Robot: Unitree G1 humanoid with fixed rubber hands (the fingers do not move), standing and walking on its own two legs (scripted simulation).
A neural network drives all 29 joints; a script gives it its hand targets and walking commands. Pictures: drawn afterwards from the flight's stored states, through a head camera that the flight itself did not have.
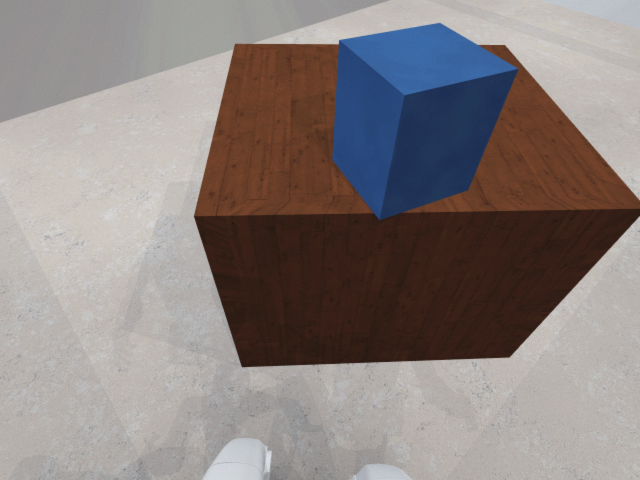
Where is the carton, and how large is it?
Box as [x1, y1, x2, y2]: [332, 23, 517, 219]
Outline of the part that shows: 440,23 339,40 332,159 379,219 468,189 517,71 517,68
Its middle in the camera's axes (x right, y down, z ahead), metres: +0.17 -0.21 +0.72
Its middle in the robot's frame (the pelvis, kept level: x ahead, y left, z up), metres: +0.68 -0.15 +0.08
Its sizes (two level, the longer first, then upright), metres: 0.210 0.200 0.250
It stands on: a pedestal, 0.69 m high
